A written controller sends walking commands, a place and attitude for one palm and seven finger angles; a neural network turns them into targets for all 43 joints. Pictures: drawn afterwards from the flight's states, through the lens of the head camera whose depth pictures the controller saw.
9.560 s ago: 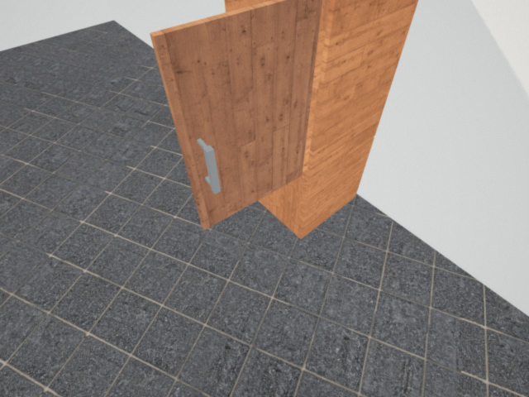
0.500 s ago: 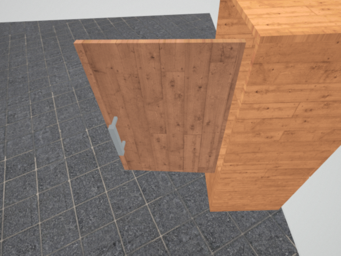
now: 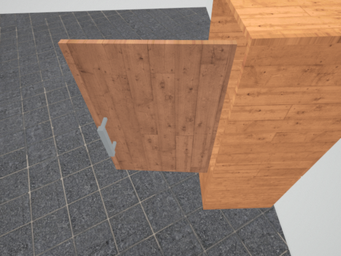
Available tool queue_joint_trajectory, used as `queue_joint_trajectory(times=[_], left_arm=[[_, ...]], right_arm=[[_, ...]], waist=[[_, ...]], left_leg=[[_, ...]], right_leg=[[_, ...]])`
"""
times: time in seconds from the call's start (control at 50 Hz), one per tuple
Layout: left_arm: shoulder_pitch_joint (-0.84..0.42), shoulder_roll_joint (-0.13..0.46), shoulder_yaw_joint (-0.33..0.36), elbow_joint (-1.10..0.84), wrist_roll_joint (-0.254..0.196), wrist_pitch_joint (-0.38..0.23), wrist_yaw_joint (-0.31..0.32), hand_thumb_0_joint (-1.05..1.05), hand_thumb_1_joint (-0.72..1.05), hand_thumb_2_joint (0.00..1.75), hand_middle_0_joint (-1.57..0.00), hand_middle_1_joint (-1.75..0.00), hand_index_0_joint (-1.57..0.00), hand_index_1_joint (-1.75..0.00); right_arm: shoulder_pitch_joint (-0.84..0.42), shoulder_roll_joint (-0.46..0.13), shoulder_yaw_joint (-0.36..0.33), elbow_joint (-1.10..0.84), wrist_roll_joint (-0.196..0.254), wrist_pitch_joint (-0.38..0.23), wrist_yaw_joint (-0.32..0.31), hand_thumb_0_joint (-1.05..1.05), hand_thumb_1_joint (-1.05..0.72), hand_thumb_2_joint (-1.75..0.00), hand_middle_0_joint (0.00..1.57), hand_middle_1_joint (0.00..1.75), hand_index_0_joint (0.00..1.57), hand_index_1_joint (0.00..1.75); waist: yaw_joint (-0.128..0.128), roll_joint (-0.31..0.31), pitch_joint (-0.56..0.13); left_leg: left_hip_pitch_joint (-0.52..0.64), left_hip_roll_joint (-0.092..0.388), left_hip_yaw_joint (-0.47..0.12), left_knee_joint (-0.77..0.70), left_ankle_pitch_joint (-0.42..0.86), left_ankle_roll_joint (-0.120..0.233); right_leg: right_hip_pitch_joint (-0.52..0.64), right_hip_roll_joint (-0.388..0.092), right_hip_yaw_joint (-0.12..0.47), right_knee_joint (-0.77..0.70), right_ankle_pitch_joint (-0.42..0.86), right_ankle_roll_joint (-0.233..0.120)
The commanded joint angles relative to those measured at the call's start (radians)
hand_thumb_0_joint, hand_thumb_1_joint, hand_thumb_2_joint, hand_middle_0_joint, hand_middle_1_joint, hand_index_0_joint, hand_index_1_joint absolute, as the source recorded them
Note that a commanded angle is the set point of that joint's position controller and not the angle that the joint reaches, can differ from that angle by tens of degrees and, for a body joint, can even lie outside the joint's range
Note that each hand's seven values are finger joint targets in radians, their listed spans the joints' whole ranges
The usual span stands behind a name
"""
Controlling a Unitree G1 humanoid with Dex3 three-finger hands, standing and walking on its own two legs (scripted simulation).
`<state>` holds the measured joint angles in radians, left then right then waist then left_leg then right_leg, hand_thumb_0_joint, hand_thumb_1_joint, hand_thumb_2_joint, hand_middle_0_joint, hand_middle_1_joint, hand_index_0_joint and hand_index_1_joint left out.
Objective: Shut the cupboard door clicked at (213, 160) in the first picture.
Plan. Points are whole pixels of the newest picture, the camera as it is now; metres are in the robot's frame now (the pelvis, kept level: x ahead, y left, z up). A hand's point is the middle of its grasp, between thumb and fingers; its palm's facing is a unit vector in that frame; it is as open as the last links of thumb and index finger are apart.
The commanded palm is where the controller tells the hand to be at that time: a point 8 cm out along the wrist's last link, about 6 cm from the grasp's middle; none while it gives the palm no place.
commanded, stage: look again from close up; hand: left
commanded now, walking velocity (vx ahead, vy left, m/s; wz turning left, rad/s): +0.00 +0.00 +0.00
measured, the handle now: (108, 137) +0.48 +0.24 -0.08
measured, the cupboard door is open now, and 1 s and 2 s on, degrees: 86 86 86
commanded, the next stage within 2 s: raise the hand and make a fist in 0.28 s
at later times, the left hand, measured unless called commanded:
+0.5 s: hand out of the picture +0.13 +0.17 -0.09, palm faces +0.24 -0.95 -0.19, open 7.3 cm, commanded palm +0.11 +0.21 -0.07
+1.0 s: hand out of the picture +0.13 +0.17 -0.06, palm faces -0.01 -1.00 -0.02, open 5.2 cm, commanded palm +0.11 +0.23 -0.07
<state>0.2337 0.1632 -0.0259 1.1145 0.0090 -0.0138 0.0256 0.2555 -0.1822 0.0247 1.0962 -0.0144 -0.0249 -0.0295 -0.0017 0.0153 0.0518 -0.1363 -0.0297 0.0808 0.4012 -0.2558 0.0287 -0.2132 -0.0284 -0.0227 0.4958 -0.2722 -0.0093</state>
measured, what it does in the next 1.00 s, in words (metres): lowers itself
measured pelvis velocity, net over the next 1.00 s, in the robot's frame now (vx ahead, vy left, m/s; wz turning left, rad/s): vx -0.07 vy -0.01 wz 0.03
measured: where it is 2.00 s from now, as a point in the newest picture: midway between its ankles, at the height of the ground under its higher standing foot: outside the picture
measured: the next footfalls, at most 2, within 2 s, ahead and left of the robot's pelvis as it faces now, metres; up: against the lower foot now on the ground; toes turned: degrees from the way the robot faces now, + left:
none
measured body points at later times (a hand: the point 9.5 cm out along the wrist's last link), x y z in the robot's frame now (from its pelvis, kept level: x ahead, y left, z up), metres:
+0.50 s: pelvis +0.01 -0.03 -0.01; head +0.02 -0.05 +0.44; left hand +0.12 +0.22 -0.08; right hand +0.06 -0.27 -0.15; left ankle -0.02 +0.10 -0.74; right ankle +0.00 -0.11 -0.74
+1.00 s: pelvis -0.07 -0.01 -0.13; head +0.00 +0.01 +0.31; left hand +0.13 +0.23 -0.06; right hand +0.17 -0.21 -0.19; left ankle -0.03 +0.11 -0.74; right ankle +0.00 -0.11 -0.74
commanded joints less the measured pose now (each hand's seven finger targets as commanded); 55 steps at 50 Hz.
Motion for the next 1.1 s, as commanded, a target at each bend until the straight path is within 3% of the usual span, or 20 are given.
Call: queue_joint_trajectory(times=[0.0,0.34,0.36,0.38,0.4,0.42,0.44,0.46,0.5,0.56,0.6,0.62,0.66,0.68,0.76,0.84,0.92,0.98,1.02,1.08], left_arm=[[0.053,0.132,0.029,-0.024,0.002,-0.014,0.009,0.0,0.9,0.9,-0.2,-0.3,-0.2,-0.3],[0.053,0.132,0.033,-0.024,0.001,-0.019,0.009,0.0,0.9,0.9,-0.2,-0.3,-0.2,-0.3],[0.17,0.131,0.043,0.013,0.01,-0.039,0.049,0.0,0.9,0.9,-0.2,-0.3,-0.2,-0.3],[-0.699,0.738,0.457,-1.532,-0.143,-0.35,0.032,0.0,0.9,0.9,-0.2,-0.3,-0.2,-0.3],[-0.03,0.219,0.068,-1.175,-0.132,-0.255,0.03,0.0,0.9,0.9,-0.22,-0.32,-0.22,-0.32],[-0.042,0.223,0.126,-1.196,-0.177,-0.212,0.072,0.0,0.9,0.9,-0.24,-0.34,-0.24,-0.34],[0.181,-0.061,-0.01,-0.964,-0.187,-0.108,0.05,0.0,0.9,0.9,-0.25,-0.36,-0.25,-0.36],[-0.044,0.043,0.052,-1.074,-0.203,-0.151,0.051,0.0,0.9,0.9,-0.27,-0.38,-0.27,-0.38],[0.046,0.075,0.157,-0.875,-0.191,-0.255,0.002,0.0,0.9,0.9,-0.31,-0.42,-0.31,-0.42],[0.35,0.017,0.215,-0.701,-0.25,-0.461,-0.156,0.0,0.9,0.9,-0.36,-0.48,-0.36,-0.48],[0.432,0.032,0.243,-0.746,-0.286,-0.608,-0.289,0.0,0.9,0.9,-0.4,-0.52,-0.4,-0.52],[0.442,0.062,0.27,-0.729,-0.287,-0.661,-0.353,0.0,0.9,0.9,-0.42,-0.54,-0.42,-0.54],[0.331,0.142,0.291,-0.817,-0.283,-0.736,-0.449,0.0,0.9,0.9,-0.46,-0.58,-0.46,-0.58],[0.297,0.168,0.308,-0.879,-0.289,-0.734,-0.461,0.0,0.9,0.9,-0.47,-0.6,-0.47,-0.6],[0.078,0.187,0.293,-1.187,-0.338,-0.721,-0.408,0.0,0.9,0.9,-0.55,-0.68,-0.55,-0.68],[-0.066,0.159,0.194,-1.451,-0.324,-0.753,-0.334,0.0,0.9,0.9,-0.62,-0.76,-0.62,-0.76],[0.01,0.11,0.075,-1.367,-0.285,-0.635,-0.356,0.0,0.9,0.9,-0.69,-0.84,-0.69,-0.84],[0.142,0.147,0.12,-1.252,-0.264,-0.449,-0.36,0.0,0.9,0.9,-0.75,-0.9,-0.75,-0.9],[0.233,0.182,0.199,-1.217,-0.265,-0.337,-0.34,0.0,0.9,0.9,-0.79,-0.94,-0.79,-0.94],[0.232,0.178,0.258,-1.387,-0.291,-0.287,-0.258,0.0,0.9,0.9,-0.84,-1.0,-0.84,-1.0]], right_arm=[[0.059,-0.09,-0.018,-0.022,0.001,-0.017,-0.003,0.0,-0.9,-0.9,0.2,0.3,0.2,0.3],[0.058,-0.074,-0.018,0.005,0.002,-0.007,-0.005,0.0,-0.9,-0.9,0.2,0.3,0.2,0.3],[-0.025,-0.101,-0.038,-0.052,0.016,-0.011,0.006,0.0,-0.9,-0.9,0.2,0.3,0.2,0.3],[0.085,-0.306,-0.093,-0.33,0.002,-0.211,-0.132,0.0,-0.9,-0.9,0.2,0.3,0.2,0.3],[-0.042,-0.156,-0.026,-0.339,0.043,-0.261,-0.116,0.0,-0.9,-0.9,0.2,0.3,0.2,0.3],[-0.073,-0.185,-0.016,-0.322,0.042,-0.29,-0.096,0.0,-0.9,-0.9,0.2,0.3,0.2,0.3],[-0.07,-0.129,-0.026,-0.311,0.058,-0.308,-0.067,0.0,-0.9,-0.9,0.2,0.3,0.2,0.3],[-0.048,-0.192,-0.057,-0.353,0.06,-0.326,-0.058,0.0,-0.9,-0.9,0.2,0.3,0.2,0.3],[-0.046,-0.194,-0.087,-0.385,0.03,-0.336,-0.048,0.0,-0.9,-0.9,0.2,0.3,0.2,0.3],[-0.079,-0.164,-0.108,-0.47,0.014,-0.344,-0.01,0.0,-0.9,-0.9,0.2,0.3,0.2,0.3],[-0.103,-0.163,-0.123,-0.526,0.014,-0.341,0.019,0.0,-0.9,-0.9,0.2,0.3,0.2,0.3],[-0.095,-0.163,-0.127,-0.544,0.02,-0.336,0.036,0.0,-0.9,-0.9,0.2,0.3,0.2,0.3],[-0.128,-0.175,-0.13,-0.599,0.027,-0.329,0.047,0.0,-0.9,-0.9,0.2,0.3,0.2,0.3],[-0.146,-0.174,-0.13,-0.632,0.028,-0.321,0.043,0.0,-0.9,-0.9,0.2,0.3,0.2,0.3],[-0.16,-0.168,-0.122,-0.726,0.03,-0.313,0.016,0.0,-0.9,-0.9,0.2,0.3,0.2,0.3],[-0.113,-0.184,-0.107,-0.712,0.023,-0.319,-0.02,0.0,-0.9,-0.9,0.2,0.3,0.2,0.3],[-0.093,-0.205,-0.084,-0.708,0.03,-0.309,-0.044,0.0,-0.9,-0.9,0.2,0.3,0.2,0.3],[-0.083,-0.204,-0.082,-0.729,0.051,-0.279,-0.046,0.0,-0.9,-0.9,0.2,0.3,0.2,0.3],[-0.109,-0.191,-0.083,-0.755,0.063,-0.25,-0.047,0.0,-0.9,-0.9,0.2,0.3,0.2,0.3],[-0.134,-0.164,-0.077,-0.797,0.054,-0.23,-0.038,0.0,-0.9,-0.9,0.2,0.3,0.2,0.3]], waist=[[0.006,-0.011,-0.019],[0.008,-0.027,-0.006],[0.047,-0.163,-0.053],[-0.09,-0.06,-0.426],[-0.035,0.285,-0.516],[0.026,0.302,-0.459],[-0.02,0.129,-0.264],[-0.062,0.065,-0.104],[-0.06,-0.217,0.016],[0.048,-0.42,-0.049],[0.085,-0.362,-0.21],[0.095,-0.259,-0.26],[0.081,-0.087,-0.336],[0.086,-0.005,-0.36],[0.036,0.084,-0.384],[-0.044,0.048,-0.434],[-0.069,0.072,-0.359],[-0.032,-0.011,-0.368],[0.03,-0.028,-0.401],[0.072,0.016,-0.472]], left_leg=[[-0.01,0.129,-0.11,-0.064,0.208,0.009],[-0.013,0.125,-0.094,-0.061,0.172,-0.009],[-0.106,0.142,-0.054,0.172,0.132,-0.034],[0.288,0.104,-0.001,0.227,0.313,0.013],[0.136,0.008,-0.003,0.164,0.441,0.023],[0.123,0.027,-0.03,0.121,0.487,-0.003],[0.017,0.051,-0.056,0.092,0.435,0.002],[-0.082,0.044,-0.091,0.13,0.282,-0.002],[-0.293,0.019,-0.099,0.23,0.105,-0.004],[-0.549,-0.008,-0.102,0.374,-0.017,-0.035],[-0.64,-0.025,-0.084,0.474,-0.008,-0.049],[-0.661,-0.028,-0.081,0.519,0.02,-0.053],[-0.738,-0.038,-0.062,0.617,-0.025,-0.045],[-0.759,-0.039,-0.048,0.648,-0.042,-0.035],[-0.785,-0.015,-0.059,0.715,-0.162,-0.005],[-0.766,0.015,-0.112,0.755,-0.209,0.016],[-0.8,0.02,-0.145,0.74,-0.265,0.02],[-0.841,0.017,-0.156,0.685,-0.326,0.009],[-0.827,0.014,-0.158,0.637,-0.304,0.003],[-0.765,0.009,-0.164,0.589,-0.247,-0.01]], right_leg=[[0.023,-0.09,0.091,-0.077,0.222,-0.037],[0.045,-0.095,0.096,-0.109,0.271,-0.048],[0.116,-0.157,0.142,-0.101,0.719,0.015],[0.079,-0.081,0.133,0.002,0.594,0.011],[0.096,0.003,0.06,0.116,0.475,-0.013],[0.062,0.003,0.0,0.029,0.4,-0.028],[-0.018,-0.001,-0.034,0.017,0.328,-0.007],[-0.106,-0.006,-0.024,0.023,0.281,0.005],[-0.285,-0.013,-0.026,0.067,0.158,0.035],[-0.313,-0.042,0.056,0.19,0.063,0.044],[-0.252,-0.055,0.102,0.308,0.209,0.039],[-0.236,-0.064,0.122,0.369,0.304,0.025],[-0.297,-0.076,0.178,0.422,0.205,0.011],[-0.328,-0.072,0.193,0.432,0.127,0.004],[-0.523,-0.024,0.178,0.438,-0.29,-0.015],[-0.645,0.024,0.113,0.503,-0.332,-0.022],[-0.72,0.044,0.042,0.542,-0.317,-0.026],[-0.674,0.032,0.023,0.514,-0.37,-0.012],[-0.615,0.036,0.004,0.515,-0.355,-0.016],[-0.567,0.033,-0.037,0.548,-0.268,-0.017]])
